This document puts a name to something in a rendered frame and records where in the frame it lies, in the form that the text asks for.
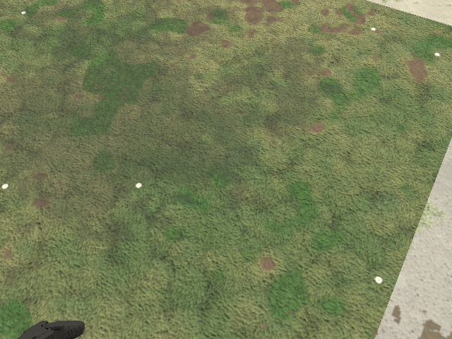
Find robot left hand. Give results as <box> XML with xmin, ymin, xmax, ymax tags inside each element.
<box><xmin>17</xmin><ymin>321</ymin><xmax>85</xmax><ymax>339</ymax></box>

